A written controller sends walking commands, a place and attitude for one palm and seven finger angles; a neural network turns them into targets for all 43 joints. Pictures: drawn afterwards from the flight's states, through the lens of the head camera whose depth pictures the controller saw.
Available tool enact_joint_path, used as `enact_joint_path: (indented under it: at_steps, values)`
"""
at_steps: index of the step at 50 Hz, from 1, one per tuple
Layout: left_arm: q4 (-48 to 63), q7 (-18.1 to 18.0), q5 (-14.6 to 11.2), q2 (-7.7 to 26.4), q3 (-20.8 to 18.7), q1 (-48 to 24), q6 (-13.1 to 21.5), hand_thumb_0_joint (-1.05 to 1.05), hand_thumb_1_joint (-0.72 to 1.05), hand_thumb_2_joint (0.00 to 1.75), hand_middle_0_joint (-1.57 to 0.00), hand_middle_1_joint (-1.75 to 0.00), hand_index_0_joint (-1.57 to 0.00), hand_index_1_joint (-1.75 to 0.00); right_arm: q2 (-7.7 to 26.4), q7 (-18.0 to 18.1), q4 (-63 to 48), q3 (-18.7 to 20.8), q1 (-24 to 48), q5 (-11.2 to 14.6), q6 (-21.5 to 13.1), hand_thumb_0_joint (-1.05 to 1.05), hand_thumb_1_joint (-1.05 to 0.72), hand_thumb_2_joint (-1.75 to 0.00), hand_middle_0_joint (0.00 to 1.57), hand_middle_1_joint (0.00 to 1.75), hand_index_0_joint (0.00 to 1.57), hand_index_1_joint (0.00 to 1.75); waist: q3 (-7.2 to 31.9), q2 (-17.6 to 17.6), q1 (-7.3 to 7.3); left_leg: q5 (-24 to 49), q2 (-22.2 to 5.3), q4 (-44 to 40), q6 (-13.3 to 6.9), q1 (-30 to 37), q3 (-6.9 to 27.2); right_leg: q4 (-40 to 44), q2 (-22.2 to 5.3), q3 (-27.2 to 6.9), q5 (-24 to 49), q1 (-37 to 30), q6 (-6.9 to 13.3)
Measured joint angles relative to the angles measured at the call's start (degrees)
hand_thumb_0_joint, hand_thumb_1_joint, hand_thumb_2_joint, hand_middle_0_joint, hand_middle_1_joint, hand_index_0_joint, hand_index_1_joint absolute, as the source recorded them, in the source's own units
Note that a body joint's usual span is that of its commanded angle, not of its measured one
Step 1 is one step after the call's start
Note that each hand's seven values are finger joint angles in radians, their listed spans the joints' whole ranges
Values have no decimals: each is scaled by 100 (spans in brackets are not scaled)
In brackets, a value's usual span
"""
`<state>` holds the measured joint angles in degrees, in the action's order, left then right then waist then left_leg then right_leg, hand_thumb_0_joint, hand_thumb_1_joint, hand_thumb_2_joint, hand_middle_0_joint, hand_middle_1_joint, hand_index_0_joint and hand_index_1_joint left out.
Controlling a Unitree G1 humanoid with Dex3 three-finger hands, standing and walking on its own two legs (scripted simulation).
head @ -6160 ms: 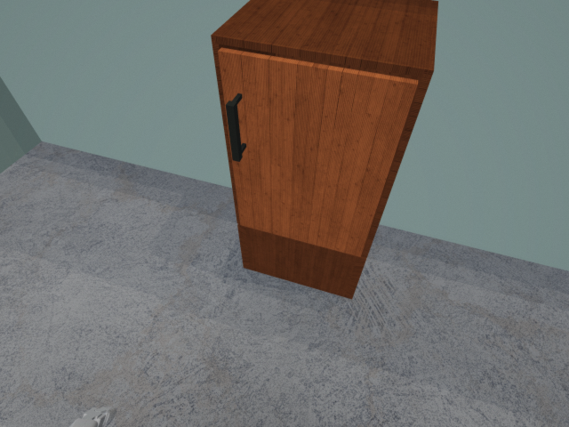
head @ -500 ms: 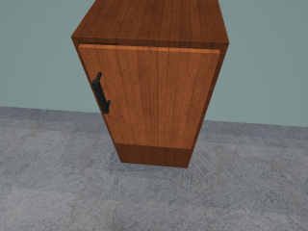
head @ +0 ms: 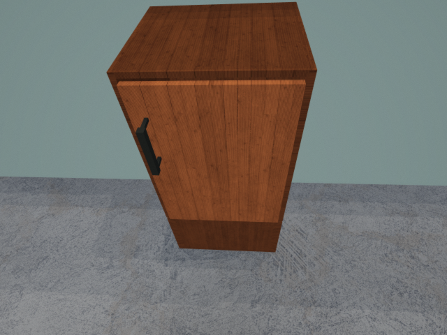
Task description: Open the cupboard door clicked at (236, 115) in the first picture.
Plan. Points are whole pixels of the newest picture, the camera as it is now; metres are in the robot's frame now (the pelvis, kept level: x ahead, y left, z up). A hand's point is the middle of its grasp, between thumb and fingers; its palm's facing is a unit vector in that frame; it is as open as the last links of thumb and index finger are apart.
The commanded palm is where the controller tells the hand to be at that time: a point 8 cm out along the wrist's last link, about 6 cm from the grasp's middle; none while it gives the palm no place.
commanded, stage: come to a stop and stand still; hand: left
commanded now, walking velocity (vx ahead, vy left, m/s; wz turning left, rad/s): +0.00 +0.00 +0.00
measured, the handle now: (151, 147) +0.56 +0.22 -0.02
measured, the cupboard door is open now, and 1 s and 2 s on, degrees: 0 0 0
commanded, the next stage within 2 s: look again from close up in 0.78 s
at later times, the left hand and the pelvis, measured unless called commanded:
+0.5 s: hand out of the picture +0.04 +0.17 -0.16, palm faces -0.01 -0.97 -0.24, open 7.4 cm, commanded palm none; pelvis +0.01 -0.02 +0.01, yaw +0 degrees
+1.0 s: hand out of the picture +0.06 +0.17 -0.16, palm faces +0.01 -0.97 -0.25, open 7.4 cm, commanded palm none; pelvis +0.02 -0.03 +0.01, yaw +0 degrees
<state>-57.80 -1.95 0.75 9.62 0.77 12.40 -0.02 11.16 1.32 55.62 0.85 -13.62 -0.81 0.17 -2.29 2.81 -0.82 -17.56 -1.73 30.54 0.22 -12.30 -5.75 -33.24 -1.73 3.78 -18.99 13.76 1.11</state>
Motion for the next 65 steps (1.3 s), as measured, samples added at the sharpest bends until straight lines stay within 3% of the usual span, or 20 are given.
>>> enact_joint_path:
  at_steps: [17, 35, 65]
  values:
    - [-373, 72, -22, 60, 20, 49, 57, 1, 91, 90, -20, -30, -20, -30, -56, -14, 672, -180, -324, -11, -52, 0, -91, -90, 20, 30, 20, 30, -48, -86, 16, 316, -47, -591, 119, 232, 17, 421, 89, 32, 203, -154, 113]
    - [-549, 64, 1, 91, -33, -36, 115, 0, 91, 90, -20, -30, -20, -30, -49, 56, 807, -128, 52, 5, -108, 0, -91, -90, 20, 30, 20, 30, -14, -245, 79, 209, -172, -616, 234, 380, 63, 533, 218, 81, 122, -349, 205]
    - [-524, 85, -5, 341, -83, -150, 110, 0, 91, 90, -20, -30, -20, -30, 71, 52, 892, -139, 219, 6, -96, 0, -91, -90, 20, 30, 20, 30, -11, -326, 110, 239, -166, -812, 217, 516, 62, 807, 230, 85, 197, -524, 168]
